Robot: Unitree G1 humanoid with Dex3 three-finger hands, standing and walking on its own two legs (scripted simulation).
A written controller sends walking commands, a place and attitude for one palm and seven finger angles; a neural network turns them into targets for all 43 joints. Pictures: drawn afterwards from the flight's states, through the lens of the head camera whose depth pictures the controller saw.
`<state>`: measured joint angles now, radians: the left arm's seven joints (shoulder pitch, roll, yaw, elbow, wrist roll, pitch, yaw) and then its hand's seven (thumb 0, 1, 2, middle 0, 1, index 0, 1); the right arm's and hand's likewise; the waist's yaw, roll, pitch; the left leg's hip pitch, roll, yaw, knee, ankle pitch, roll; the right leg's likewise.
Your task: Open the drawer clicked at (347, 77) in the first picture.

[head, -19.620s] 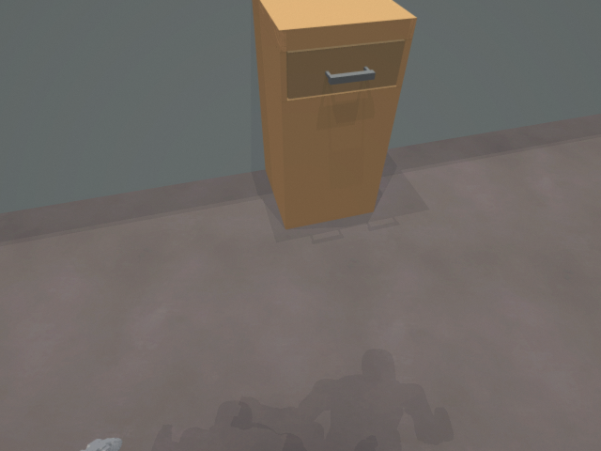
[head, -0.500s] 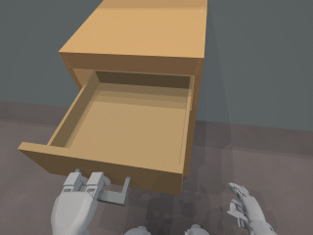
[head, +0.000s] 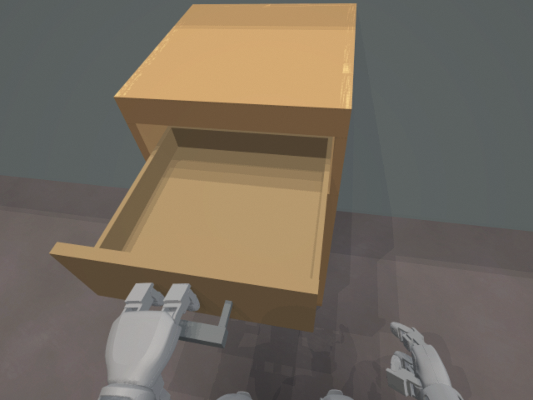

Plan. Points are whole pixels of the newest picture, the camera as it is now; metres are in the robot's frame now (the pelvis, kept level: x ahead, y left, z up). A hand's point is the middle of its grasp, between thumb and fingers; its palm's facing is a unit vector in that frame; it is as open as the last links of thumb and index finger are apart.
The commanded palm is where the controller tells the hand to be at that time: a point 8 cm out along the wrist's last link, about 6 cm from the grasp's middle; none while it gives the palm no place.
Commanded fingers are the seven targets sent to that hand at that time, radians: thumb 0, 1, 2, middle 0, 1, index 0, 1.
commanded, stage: lift the hand off the handle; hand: left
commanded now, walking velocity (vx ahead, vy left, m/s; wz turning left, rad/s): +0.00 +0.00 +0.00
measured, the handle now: (180, 314) +0.24 +0.16 +0.01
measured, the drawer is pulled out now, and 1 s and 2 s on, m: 0.30 0.30 0.30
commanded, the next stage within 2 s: draw the hand back to the body in 1.08 s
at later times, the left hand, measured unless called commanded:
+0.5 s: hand (151, 328) +0.20 +0.17 +0.06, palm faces +0.03 -0.17 -0.99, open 13.2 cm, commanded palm +0.17 +0.17 +0.14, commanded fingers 0.00 -0.50 0.30 -0.30 -1.20 -0.30 -1.20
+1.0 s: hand (131, 287) +0.21 +0.17 +0.15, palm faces +0.13 -0.19 -0.97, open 13.8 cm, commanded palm +0.17 +0.17 +0.21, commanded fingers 0.00 -0.50 0.30 -0.30 -1.20 -0.30 -1.20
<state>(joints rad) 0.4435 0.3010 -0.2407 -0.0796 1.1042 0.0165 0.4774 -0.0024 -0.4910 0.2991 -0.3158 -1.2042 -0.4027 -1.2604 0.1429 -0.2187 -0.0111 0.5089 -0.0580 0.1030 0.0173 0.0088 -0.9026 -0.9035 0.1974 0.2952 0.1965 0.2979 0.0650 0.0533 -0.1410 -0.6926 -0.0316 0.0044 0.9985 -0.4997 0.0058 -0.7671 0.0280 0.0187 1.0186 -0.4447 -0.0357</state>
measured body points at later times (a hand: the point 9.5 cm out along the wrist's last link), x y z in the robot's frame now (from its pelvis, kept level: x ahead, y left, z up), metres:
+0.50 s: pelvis +0.01 +0.01 +0.02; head +0.03 -0.04 +0.47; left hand +0.19 +0.18 +0.12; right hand +0.23 -0.20 -0.07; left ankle +0.00 +0.12 -0.67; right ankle +0.03 -0.10 -0.67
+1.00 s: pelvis +0.02 +0.01 +0.05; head +0.01 -0.05 +0.49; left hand +0.20 +0.17 +0.21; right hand +0.25 -0.19 -0.03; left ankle +0.00 +0.12 -0.67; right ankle +0.03 -0.10 -0.67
